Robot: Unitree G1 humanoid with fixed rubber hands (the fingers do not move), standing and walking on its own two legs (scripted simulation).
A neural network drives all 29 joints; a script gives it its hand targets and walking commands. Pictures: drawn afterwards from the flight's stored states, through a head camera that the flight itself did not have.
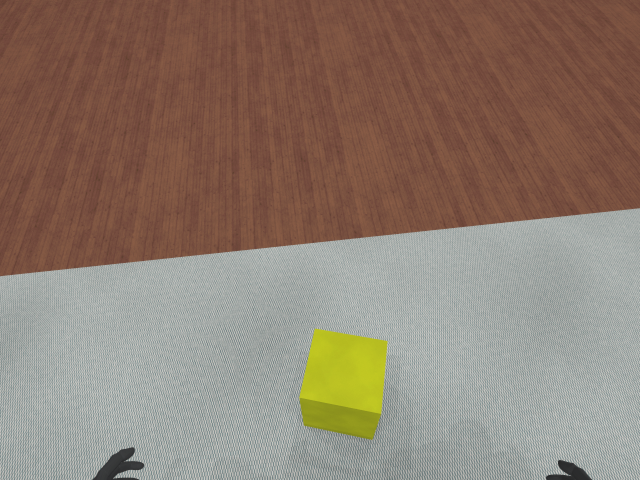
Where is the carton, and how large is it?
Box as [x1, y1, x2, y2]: [299, 329, 387, 439]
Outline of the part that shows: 315,329 299,397 304,425 372,439 381,409 387,341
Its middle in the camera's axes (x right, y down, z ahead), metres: +0.08 +0.42 +1.13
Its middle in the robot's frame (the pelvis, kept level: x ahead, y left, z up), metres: +0.47 -0.02 -0.66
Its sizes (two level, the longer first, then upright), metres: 0.210 0.200 0.250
